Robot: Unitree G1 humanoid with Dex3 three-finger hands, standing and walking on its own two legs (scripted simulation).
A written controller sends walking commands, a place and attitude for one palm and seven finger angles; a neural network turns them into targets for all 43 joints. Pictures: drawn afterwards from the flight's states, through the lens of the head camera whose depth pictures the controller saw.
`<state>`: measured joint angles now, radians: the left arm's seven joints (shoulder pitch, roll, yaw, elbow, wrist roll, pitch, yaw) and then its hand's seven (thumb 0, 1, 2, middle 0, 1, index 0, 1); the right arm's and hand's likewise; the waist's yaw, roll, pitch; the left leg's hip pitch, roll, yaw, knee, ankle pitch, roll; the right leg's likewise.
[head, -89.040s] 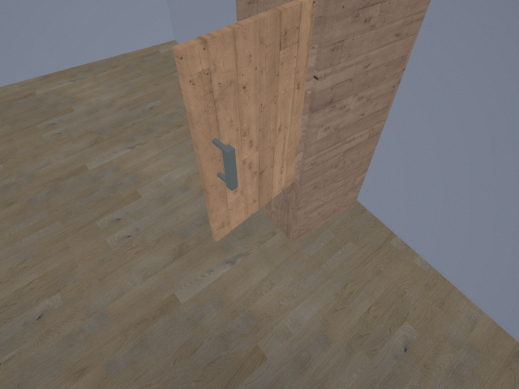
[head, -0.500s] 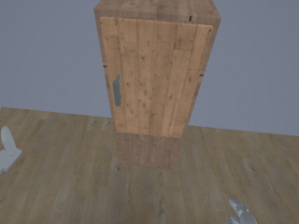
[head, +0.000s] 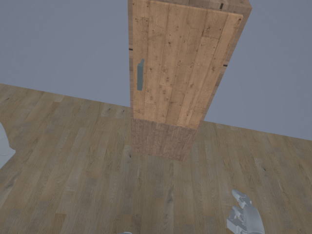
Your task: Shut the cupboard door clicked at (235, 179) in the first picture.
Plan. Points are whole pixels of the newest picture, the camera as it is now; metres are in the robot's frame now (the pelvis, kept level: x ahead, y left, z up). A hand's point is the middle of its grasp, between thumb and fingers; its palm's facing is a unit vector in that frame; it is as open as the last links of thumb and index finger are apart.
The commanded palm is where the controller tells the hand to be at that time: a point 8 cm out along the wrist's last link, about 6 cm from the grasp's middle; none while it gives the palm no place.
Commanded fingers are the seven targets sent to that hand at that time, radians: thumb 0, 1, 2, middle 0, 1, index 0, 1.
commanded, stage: stop stepping back and stand still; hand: left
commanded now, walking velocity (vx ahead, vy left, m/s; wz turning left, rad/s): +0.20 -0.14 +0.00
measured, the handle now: (141, 74) +0.71 +0.11 -0.02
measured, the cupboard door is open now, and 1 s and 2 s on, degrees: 0 0 0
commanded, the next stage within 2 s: let the arm hang, fingers relaxed in 0.78 s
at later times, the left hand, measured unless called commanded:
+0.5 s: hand (11, 170) +0.18 +0.26 +0.18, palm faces +0.42 -0.84 -0.35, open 7.5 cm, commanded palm +0.12 +0.29 +0.18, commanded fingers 0.00 0.90 0.90 -0.20 -0.30 -0.20 -0.30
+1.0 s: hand (52, 207) +0.17 +0.25 +0.01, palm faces +0.10 -0.88 -0.46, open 7.4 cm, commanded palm none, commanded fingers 0.00 0.90 0.90 -0.20 -0.30 -0.20 -0.30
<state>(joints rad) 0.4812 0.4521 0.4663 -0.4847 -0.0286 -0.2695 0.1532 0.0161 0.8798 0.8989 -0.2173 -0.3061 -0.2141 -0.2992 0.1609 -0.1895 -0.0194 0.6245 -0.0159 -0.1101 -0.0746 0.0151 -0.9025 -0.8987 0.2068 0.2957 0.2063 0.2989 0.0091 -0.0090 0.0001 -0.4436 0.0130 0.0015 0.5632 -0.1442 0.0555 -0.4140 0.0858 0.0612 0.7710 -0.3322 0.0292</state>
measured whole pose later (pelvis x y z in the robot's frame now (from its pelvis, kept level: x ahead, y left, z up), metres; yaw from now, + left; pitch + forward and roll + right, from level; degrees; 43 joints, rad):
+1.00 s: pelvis -0.07 +0.00 -0.01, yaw -4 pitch +0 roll -1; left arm 0.25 0.38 0.15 0.22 0.02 -0.03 0.02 0.01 0.90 0.90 -0.20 -0.30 -0.20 -0.30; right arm 0.11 -0.28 0.02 0.79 -0.01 -0.07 0.00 0.01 -0.90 -0.90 0.21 0.30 0.21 0.30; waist 0.01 0.07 -0.04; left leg -0.45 -0.01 0.00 0.57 -0.12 0.03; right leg -0.18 0.05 0.00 0.59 -0.41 -0.03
